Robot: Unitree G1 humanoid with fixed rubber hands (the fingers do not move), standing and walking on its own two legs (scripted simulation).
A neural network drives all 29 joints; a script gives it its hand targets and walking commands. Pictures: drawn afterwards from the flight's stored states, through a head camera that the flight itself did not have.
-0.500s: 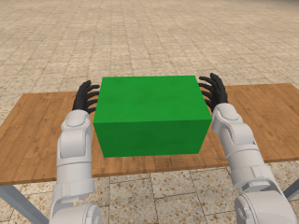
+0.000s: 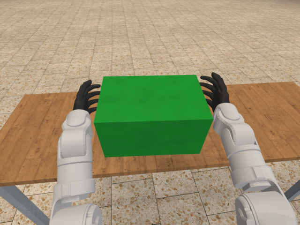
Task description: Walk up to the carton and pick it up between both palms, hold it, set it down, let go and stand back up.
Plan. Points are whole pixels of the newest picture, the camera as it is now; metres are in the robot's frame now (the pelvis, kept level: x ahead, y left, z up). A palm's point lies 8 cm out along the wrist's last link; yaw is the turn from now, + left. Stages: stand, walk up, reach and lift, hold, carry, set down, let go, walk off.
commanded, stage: hold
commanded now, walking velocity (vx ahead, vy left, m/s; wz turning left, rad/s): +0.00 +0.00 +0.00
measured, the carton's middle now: (151, 115) +0.37 +0.01 +0.14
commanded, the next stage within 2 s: none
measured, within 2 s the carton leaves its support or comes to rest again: neither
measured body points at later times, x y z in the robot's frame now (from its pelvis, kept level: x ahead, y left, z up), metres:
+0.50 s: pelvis +0.00 +0.00 +0.00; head -0.04 +0.02 +0.45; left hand +0.37 +0.19 +0.17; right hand +0.38 -0.16 +0.18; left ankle +0.05 +0.12 -0.75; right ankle -0.02 -0.11 -0.75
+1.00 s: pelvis +0.00 +0.00 +0.00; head -0.04 +0.02 +0.45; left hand +0.37 +0.19 +0.17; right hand +0.38 -0.17 +0.18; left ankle +0.05 +0.12 -0.75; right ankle -0.02 -0.11 -0.75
